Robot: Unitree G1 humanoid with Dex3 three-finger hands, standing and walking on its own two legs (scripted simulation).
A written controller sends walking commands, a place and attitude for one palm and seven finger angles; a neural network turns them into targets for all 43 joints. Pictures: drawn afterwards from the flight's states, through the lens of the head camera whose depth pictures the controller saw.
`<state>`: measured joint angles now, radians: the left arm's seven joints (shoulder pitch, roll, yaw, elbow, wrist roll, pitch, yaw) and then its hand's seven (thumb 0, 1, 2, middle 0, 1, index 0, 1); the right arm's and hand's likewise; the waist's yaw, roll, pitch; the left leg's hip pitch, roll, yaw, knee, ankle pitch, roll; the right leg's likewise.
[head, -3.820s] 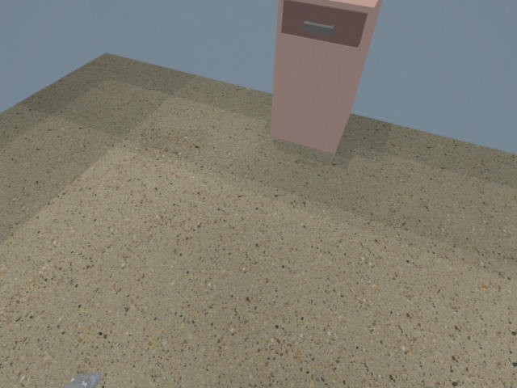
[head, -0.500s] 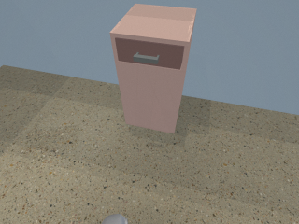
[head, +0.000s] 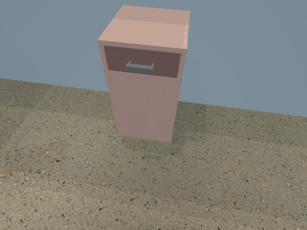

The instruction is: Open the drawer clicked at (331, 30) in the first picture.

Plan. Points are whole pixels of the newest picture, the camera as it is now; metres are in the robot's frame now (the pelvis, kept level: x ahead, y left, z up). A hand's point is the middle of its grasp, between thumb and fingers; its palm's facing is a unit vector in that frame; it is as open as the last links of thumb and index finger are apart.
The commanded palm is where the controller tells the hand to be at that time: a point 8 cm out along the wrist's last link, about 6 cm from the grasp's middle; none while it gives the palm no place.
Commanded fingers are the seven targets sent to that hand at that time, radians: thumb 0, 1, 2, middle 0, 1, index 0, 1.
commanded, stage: take the last steps up to it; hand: left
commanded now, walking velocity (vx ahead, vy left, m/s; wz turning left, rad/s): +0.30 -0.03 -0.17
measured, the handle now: (140, 66) +0.83 +0.12 -0.07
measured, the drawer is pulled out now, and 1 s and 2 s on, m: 0.00 0.00 0.00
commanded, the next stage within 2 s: come to a stop and stand still in 0.90 s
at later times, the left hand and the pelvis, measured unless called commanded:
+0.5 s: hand out of the picture +0.09 +0.17 -0.18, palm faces -0.02 -0.99 -0.14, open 7.4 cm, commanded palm none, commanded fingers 0.00 0.90 0.90 -0.20 -0.30 -0.20 -0.30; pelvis +0.09 +0.00 +0.00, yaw -3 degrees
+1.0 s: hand (123, 187) +0.28 +0.13 -0.17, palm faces +0.01 -0.98 -0.20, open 7.2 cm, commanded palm none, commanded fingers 0.00 0.90 0.90 -0.20 -0.30 -0.20 -0.30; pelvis +0.25 -0.05 +0.01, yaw -2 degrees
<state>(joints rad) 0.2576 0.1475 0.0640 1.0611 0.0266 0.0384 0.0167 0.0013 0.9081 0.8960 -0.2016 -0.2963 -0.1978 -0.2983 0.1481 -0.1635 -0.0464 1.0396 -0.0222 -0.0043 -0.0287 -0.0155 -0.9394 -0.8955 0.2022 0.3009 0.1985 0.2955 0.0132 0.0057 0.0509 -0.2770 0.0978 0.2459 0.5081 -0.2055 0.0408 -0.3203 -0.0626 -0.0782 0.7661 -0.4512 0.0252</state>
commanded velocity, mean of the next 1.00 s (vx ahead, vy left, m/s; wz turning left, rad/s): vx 0.24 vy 0.00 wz -0.05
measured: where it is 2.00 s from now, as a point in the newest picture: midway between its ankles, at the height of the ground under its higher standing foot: outside the picture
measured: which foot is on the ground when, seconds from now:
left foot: down 0.00-0.08, up 0.10-0.36, down 0.38-0.74, up 0.76-1.00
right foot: up 0.00-0.04, down 0.06-0.38, up 0.40-0.70, down 0.72-1.00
